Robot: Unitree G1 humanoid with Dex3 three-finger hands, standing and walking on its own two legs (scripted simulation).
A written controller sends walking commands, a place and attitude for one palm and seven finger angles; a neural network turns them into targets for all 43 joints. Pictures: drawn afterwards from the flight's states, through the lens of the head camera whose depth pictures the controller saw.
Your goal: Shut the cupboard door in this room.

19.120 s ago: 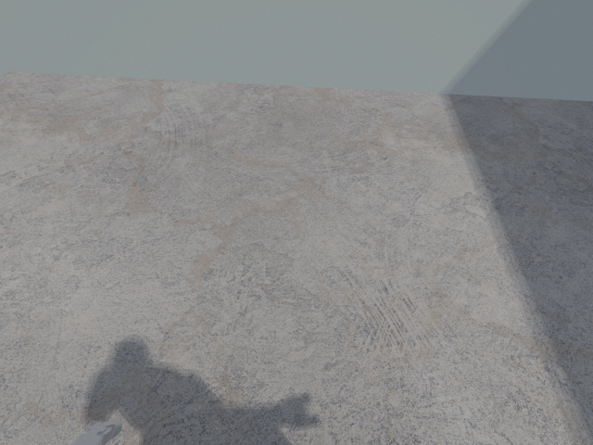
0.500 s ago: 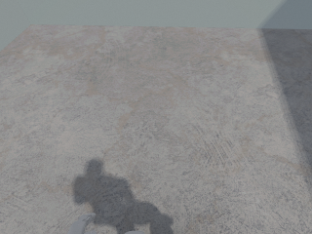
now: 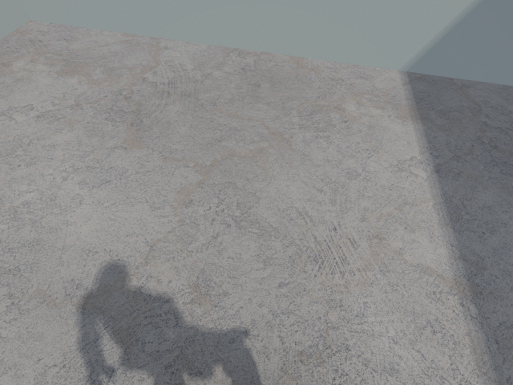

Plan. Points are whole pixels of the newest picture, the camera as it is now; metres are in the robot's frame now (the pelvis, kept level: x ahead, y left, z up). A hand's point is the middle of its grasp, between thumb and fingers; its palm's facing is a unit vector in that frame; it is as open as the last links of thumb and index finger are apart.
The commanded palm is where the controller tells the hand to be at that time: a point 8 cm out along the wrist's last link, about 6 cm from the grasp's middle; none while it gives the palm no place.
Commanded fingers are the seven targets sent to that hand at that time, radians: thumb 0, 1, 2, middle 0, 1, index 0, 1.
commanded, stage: turn or walk to find it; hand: left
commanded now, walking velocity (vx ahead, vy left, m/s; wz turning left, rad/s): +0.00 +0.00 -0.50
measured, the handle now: out of the picture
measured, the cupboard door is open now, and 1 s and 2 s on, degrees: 81 81 81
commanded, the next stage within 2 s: none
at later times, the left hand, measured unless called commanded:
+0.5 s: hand out of the picture +0.08 +0.13 -0.15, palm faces -0.20 -0.94 -0.27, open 7.4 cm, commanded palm none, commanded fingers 0.00 0.90 0.90 -0.20 -0.30 -0.20 -0.30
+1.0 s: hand out of the picture +0.10 +0.17 -0.17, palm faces -0.45 -0.86 -0.24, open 7.4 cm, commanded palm none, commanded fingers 0.00 0.90 0.90 -0.20 -0.30 -0.20 -0.30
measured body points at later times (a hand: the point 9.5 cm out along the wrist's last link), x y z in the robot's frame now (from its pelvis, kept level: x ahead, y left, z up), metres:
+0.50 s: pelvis -0.04 -0.05 +0.00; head -0.01 -0.08 +0.45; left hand +0.09 +0.18 -0.13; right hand -0.04 -0.33 -0.15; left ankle -0.02 +0.11 -0.66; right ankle -0.01 -0.13 -0.74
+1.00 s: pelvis -0.06 +0.01 +0.00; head -0.02 +0.01 +0.45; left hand +0.12 +0.22 -0.15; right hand -0.13 -0.23 -0.13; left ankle -0.03 +0.11 -0.74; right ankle -0.15 -0.11 -0.65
